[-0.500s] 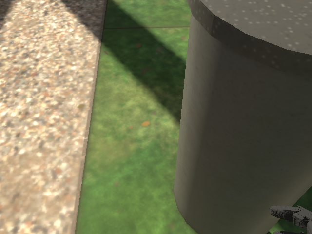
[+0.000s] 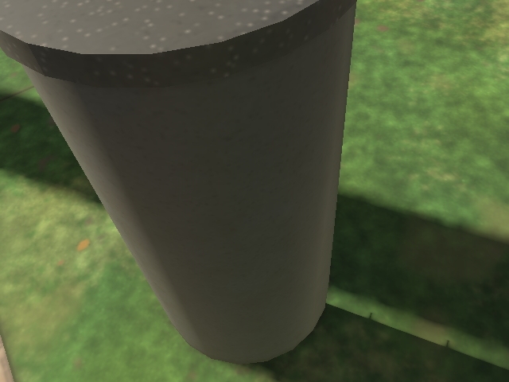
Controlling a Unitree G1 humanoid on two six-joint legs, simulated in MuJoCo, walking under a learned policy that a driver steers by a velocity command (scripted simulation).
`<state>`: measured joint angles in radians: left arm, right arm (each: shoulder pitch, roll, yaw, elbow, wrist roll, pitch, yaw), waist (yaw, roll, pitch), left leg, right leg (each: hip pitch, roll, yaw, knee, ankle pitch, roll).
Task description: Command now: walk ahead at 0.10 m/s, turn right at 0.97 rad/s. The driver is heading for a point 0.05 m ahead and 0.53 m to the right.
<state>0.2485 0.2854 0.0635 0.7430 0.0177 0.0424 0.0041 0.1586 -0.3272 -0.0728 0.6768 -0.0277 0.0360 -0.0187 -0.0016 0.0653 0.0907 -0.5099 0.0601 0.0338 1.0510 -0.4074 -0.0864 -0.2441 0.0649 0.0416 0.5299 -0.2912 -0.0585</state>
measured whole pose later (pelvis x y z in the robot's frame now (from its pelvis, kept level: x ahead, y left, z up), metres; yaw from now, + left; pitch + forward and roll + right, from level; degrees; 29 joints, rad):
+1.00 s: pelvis +0.01 -0.09 +0.02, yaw -56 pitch +3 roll +3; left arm 0.37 0.29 0.06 0.60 -0.01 -0.02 0.01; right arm 0.09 -0.35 -0.10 0.71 -0.01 -0.07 0.01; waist 0.04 0.04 0.00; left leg -0.56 0.00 -0.09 0.82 -0.18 -0.05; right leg -0.19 0.06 0.23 0.39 -0.24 -0.07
